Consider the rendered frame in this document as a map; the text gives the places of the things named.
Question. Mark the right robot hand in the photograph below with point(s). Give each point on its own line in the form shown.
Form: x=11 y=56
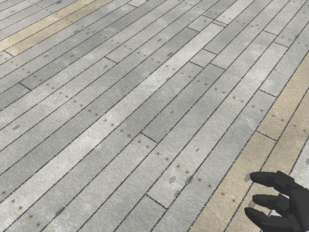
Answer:
x=294 y=210

